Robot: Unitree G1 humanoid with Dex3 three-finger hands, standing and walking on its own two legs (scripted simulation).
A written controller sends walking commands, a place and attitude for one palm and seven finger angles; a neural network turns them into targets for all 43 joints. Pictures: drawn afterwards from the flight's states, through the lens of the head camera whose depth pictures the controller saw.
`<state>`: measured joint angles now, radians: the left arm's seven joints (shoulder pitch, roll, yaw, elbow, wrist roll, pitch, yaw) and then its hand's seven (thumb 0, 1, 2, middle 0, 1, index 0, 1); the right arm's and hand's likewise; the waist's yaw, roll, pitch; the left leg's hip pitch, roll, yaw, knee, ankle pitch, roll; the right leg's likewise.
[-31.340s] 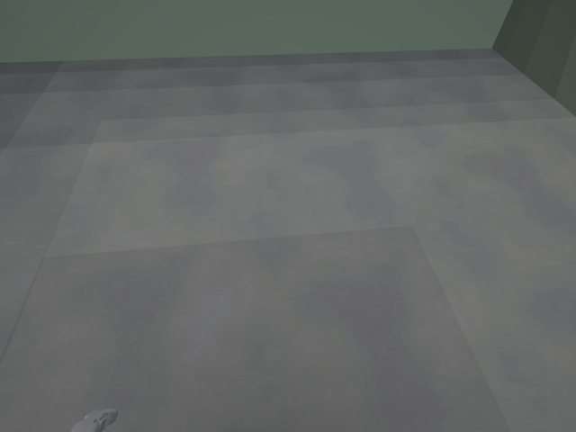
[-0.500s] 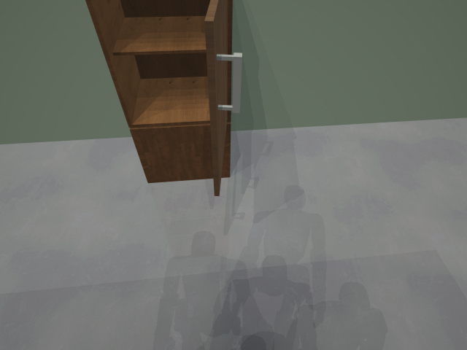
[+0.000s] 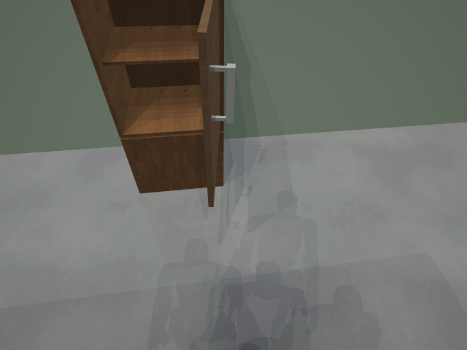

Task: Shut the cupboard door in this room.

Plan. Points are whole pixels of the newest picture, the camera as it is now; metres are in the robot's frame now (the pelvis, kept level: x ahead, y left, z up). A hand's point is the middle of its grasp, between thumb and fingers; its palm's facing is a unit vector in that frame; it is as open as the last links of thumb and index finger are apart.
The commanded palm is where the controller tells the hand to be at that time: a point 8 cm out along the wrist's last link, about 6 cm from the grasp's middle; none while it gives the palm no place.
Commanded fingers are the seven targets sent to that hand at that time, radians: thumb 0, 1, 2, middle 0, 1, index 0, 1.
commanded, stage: stand and wait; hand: left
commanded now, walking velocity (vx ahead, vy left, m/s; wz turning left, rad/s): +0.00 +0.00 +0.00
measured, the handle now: (222, 95) +0.67 +0.07 +0.08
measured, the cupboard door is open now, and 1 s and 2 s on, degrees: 81 81 81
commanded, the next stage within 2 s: look at it before walking up in 0.04 s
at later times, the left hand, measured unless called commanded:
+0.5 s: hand out of the picture +0.00 +0.18 -0.18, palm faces +0.03 -0.98 -0.19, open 7.4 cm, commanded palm none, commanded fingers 0.00 0.90 0.90 -0.20 -0.30 -0.20 -0.30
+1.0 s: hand out of the picture +0.02 +0.19 -0.18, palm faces -0.07 -0.97 -0.25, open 7.4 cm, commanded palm none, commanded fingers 0.00 0.90 0.90 -0.20 -0.30 -0.20 -0.30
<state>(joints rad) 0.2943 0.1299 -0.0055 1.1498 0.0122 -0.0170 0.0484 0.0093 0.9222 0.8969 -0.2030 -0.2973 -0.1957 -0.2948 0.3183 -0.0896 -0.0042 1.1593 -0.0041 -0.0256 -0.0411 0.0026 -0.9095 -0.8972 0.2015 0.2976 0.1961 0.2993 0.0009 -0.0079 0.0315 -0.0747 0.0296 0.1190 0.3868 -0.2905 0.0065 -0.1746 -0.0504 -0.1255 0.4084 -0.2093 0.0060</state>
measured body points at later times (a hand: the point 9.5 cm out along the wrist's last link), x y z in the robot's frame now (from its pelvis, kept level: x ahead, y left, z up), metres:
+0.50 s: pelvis +0.00 +0.00 +0.00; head +0.01 +0.01 +0.45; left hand +0.00 +0.23 -0.16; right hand -0.01 -0.22 -0.16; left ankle -0.05 +0.10 -0.74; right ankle +0.01 -0.12 -0.74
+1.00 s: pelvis -0.02 -0.01 -0.01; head +0.01 -0.02 +0.44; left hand +0.02 +0.24 -0.16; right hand -0.01 -0.25 -0.17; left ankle -0.05 +0.10 -0.74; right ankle -0.01 -0.12 -0.73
